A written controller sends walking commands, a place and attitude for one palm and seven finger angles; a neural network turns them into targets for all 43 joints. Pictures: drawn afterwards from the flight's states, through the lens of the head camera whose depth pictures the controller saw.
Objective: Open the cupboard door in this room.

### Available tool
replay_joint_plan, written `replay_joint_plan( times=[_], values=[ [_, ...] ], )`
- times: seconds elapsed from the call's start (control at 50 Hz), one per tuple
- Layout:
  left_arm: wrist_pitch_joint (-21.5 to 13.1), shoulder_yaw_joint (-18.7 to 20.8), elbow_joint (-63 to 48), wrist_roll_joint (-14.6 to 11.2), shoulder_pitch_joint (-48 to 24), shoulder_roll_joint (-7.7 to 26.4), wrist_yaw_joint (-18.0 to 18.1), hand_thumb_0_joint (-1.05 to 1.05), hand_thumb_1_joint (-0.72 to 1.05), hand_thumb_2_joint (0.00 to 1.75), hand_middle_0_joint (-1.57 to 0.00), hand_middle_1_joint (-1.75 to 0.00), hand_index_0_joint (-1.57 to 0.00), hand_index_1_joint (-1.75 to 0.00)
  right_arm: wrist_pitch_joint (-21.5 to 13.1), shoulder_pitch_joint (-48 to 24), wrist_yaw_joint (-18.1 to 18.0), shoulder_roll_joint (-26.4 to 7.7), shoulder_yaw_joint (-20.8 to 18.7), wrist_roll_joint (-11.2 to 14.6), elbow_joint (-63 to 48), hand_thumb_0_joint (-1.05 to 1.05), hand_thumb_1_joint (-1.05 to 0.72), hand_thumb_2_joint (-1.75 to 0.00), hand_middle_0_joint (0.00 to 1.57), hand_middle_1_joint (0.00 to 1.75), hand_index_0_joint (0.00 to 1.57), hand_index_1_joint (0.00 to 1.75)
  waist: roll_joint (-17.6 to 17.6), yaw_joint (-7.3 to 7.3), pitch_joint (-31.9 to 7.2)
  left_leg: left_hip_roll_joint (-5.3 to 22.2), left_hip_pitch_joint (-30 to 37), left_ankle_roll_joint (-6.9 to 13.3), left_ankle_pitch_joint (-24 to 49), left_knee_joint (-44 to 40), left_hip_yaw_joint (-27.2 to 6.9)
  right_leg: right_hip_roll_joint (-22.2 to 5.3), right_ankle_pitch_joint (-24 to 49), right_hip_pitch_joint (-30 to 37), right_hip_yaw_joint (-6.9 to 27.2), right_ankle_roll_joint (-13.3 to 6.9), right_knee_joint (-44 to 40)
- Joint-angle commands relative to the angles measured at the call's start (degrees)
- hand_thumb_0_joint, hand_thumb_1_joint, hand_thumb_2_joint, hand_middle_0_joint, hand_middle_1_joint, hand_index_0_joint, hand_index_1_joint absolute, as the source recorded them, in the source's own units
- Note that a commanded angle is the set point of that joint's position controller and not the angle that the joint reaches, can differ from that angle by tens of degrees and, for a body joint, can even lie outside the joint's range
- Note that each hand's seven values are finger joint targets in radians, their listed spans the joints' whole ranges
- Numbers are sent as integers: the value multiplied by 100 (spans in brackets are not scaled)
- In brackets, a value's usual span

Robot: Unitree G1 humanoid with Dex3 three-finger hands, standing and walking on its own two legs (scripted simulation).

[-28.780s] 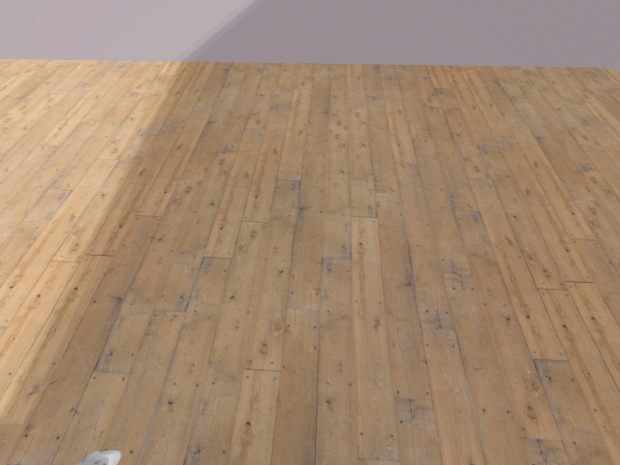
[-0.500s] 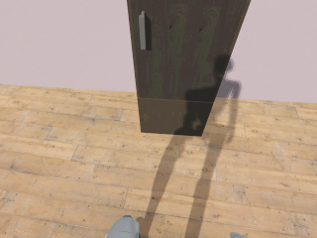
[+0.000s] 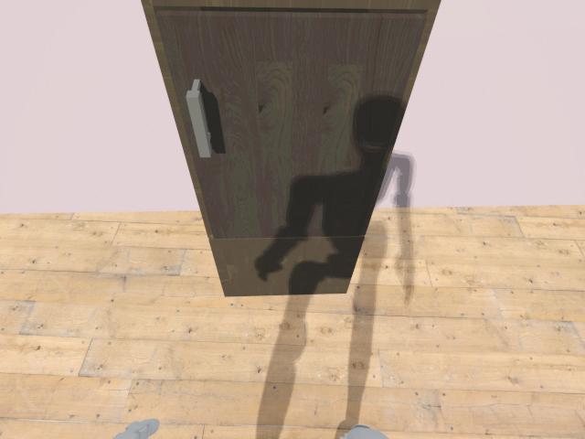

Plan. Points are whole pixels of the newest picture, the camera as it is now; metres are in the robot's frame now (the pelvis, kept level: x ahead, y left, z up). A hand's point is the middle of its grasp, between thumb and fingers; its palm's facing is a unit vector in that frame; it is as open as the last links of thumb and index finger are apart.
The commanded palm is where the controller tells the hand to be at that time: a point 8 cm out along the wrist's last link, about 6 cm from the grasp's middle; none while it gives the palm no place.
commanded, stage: come to a stop and stand still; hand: left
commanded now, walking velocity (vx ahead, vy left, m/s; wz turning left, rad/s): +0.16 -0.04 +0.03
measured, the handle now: (201, 119) +0.63 +0.18 +0.07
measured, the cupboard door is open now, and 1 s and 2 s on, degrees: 0 0 0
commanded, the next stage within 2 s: look again from close up in 1.44 s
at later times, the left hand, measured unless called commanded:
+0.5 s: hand out of the picture +0.12 +0.21 -0.20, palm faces +0.08 -0.97 -0.22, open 7.4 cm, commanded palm none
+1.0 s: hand out of the picture +0.09 +0.16 -0.17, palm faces +0.00 -0.98 -0.21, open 7.4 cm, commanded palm none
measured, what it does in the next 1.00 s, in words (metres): steps on the spot: right foot, then left foot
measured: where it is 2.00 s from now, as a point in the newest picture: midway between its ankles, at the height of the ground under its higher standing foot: outside the picture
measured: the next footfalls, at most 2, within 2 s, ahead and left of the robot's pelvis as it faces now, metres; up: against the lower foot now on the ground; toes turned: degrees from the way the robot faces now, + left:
right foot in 0.04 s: +0.13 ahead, -0.15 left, +0.00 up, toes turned -9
left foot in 0.42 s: +0.18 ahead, +0.09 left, +0.00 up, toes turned +6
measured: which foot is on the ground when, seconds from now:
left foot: down 0.00-0.06, up 0.08-0.40, down 0.42-1.00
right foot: up 0.00-0.02, down 0.04-0.44, up 0.46-0.96, down 0.98-1.00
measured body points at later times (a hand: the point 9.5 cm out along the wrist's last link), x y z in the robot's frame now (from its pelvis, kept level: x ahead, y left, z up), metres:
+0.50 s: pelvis +0.11 +0.01 -0.01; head +0.16 +0.04 +0.43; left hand +0.12 +0.26 -0.18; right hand +0.22 -0.24 -0.14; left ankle +0.14 +0.08 -0.74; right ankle +0.06 -0.14 -0.70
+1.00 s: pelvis +0.05 -0.03 +0.00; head +0.06 -0.02 +0.45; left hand +0.09 +0.21 -0.16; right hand +0.06 -0.27 -0.16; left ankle +0.14 +0.08 -0.74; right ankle +0.01 -0.15 -0.74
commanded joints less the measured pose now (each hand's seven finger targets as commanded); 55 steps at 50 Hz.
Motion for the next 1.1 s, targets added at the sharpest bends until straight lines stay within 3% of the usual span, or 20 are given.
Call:
replay_joint_plan(
  times=[0.0, 0.02, 0.04, 0.06, 0.12, 0.16, 0.28, 0.34, 0.38, 0.4, 0.42, 0.46, 0.52, 0.68, 0.82, 0.88, 0.94, 0.98, 1.0, 1.08],
  values=[
    [-209, 66, 266, 6, 1355, 459, 7, 0, 90, 90, -20, -30, -20, -30, -69, -57, -18, -684, -102, 41, -227, 0, -90, -90, 20, 30, 20, 30, 174, 670, -476, 656, -943, 368, 1258, 928, -376, 205, 581, 2399, -78, -205, -1317],
    [-292, 194, 474, 30, 1927, 1038, 90, 0, 90, 90, -20, -30, -20, -30, -105, 105, 21, -259, 16, 88, -301, 0, -90, -90, 20, 30, 20, 30, -1205, 831, -962, 110, -2119, 116, -32, 2416, 75, -1106, 1352, 3599, 1373, -617, -1539],
    [-276, 210, 531, -64, 2274, 1335, 135, 0, 90, 90, -20, -30, -20, -30, -44, -199, -11, -264, 52, 144, -526, 0, -90, -90, 20, 30, 20, 30, -1425, 948, -954, -217, -2605, 72, -1926, 3594, -284, -1876, 2351, 3510, 2298, -1174, -1900],
    [-300, 207, 528, -76, 2016, 1270, 170, 0, 90, 90, -20, -30, -20, -30, 14, -356, -31, -292, 37, 143, -492, 0, -90, -90, 20, 30, 20, 30, -1609, 892, -916, -38, -2684, 123, -1798, 4180, -804, -1814, 2192, 3060, 2350, -1294, -2034],
    [-263, 21, 211, -68, 932, 587, 248, 0, 90, 90, -20, -30, -20, -30, 61, -300, -36, -178, 85, 103, -257, 0, -90, -90, 20, 30, 20, 30, -263, 390, -302, 218, -2330, 5, -704, 3944, -935, -1275, 3034, 2020, 1058, -1045, -1919],
    [-247, -40, 134, -31, 607, 523, 290, 0, 90, 90, -20, -30, -20, -30, 193, 12, -55, -83, 146, 145, -102, 0, -90, -90, 20, 30, 20, 30, -520, 179, -418, 93, -1657, -107, -589, 3034, -820, -1052, 3983, 1651, 491, -932, -1758],
    [25, 147, 59, -12, 776, 789, 388, 0, 90, 90, -20, -30, -20, -30, 407, -628, -48, -306, 22, 144, -442, 0, -90, -90, 20, 30, 20, 30, -946, 394, -262, -234, -1726, -104, -547, 2392, -694, -1200, 4329, 1852, 634, -1154, -1458],
    [83, 202, -33, -8, 563, 881, 396, 0, 90, 90, -20, -30, -20, -30, 407, -616, -44, -370, -21, 133, -545, 0, -90, -90, 20, 30, 20, 30, -910, 242, -338, -220, -1302, -93, 33, 1455, -644, -1112, 3827, 1764, 516, -1019, -1111],
    [144, 176, -61, -61, 598, 782, 395, 0, 90, 90, -20, -30, -20, -30, 333, -382, -39, -581, -48, 102, -503, 0, -90, -90, 20, 30, 20, 30, -396, 112, -556, 130, -185, 26, 2288, 176, -741, -665, 2359, 1283, 232, -562, -438],
    [189, 108, -91, -86, 918, 454, 386, 0, 90, 90, -20, -30, -20, -30, 273, -316, -37, -1008, -118, 72, -594, 0, -90, -90, 20, 30, 20, 30, 1120, 171, -848, 1324, 482, 516, 4745, 41, -2002, 53, -73, 534, -163, -111, 393],
    [218, 40, -87, -108, 1062, 316, 438, 0, 90, 90, -20, -30, -20, -30, 303, -273, -68, -1255, -156, 99, -661, 0, -90, -90, 20, 30, 20, 30, 1821, 66, -991, 2026, 258, 1131, 6128, -259, -2380, 572, -2633, 498, 105, 16, 1801],
    [308, 107, -49, -96, 830, 437, 483, 0, 90, 90, -20, -30, -20, -30, 319, -716, -192, -1203, -115, 71, -800, 0, -90, -90, 20, 30, 20, 30, 1522, 105, -822, 1841, -260, 1304, 5295, -220, -2270, 666, -2497, 143, 960, -28, 3095],
    [264, 152, 81, -65, 1057, 442, 370, 0, 90, 90, -20, -30, -20, -30, 237, -1013, -241, -842, -30, 76, -962, 0, -90, -90, 20, 30, 20, 30, 564, 275, -887, 1353, 153, 1140, 4914, -79, -1665, 673, -1453, -319, 993, 115, 3555],
    [374, 148, -94, -30, 986, 453, 226, 0, 90, 90, -20, -30, -20, -30, 145, -625, -253, -816, -72, 95, -804, 0, -90, -90, 20, 30, 20, 30, 961, 137, -842, 1304, 329, 1086, 2675, -705, -1692, 467, -1069, -221, 882, 270, 2589],
    [316, -56, -6, -50, 771, 204, 212, 0, 90, 90, -20, -30, -20, -30, 208, -512, -122, -843, -115, 49, -535, 0, -90, -90, 20, 30, 20, 30, 1282, 37, -554, 1104, -389, 955, -177, -1370, -1983, 443, -1557, 802, 401, 14, 456],
    [280, -97, 255, -87, 1281, 122, 240, 0, 90, 90, -20, -30, -20, -30, 238, -592, -83, -920, -143, 40, -441, 0, -90, -90, 20, 30, 20, 30, 1189, 228, -532, 919, -756, 740, -672, -1541, -1784, 583, -1292, 1436, 115, -136, -555],
    [191, -88, 501, -51, 1805, 324, 302, 0, 90, 90, -20, -30, -20, -30, 275, -489, -49, -567, -87, 117, -322, 0, -90, -90, 20, 30, 20, 30, 444, 384, -305, 329, -1516, 204, -863, -925, -1257, 194, -712, 2386, 461, -341, -2283],
    [146, -67, 251, -20, 1102, 786, 322, 0, 90, 90, -20, -30, -20, -30, 362, -475, -7, -174, 21, 135, -395, 0, -90, -90, 20, 30, 20, 30, -908, 163, 278, -261, -1228, -52, -464, 488, -754, -1116, -2974, 473, 1941, -886, -3399],
    [111, -42, 115, -38, 670, 795, 346, 0, 90, 90, -20, -30, -20, -30, 424, -487, -14, -211, 6, 97, -393, 0, -90, -90, 20, 30, 20, 30, -1454, 166, 553, -246, -1094, -3, -326, 1181, -848, -1152, -3138, -187, 2127, -997, -3617],
    [2, -145, 144, -72, 551, 315, 320, 0, 90, 90, -20, -30, -20, -30, 363, 44, -29, -146, 53, 101, -99, 0, -90, -90, 20, 30, 20, 30, -793, 36, 576, -180, -1428, 53, -156, 1973, -835, -538, -567, 640, 1012, -866, -2711]
  ],
)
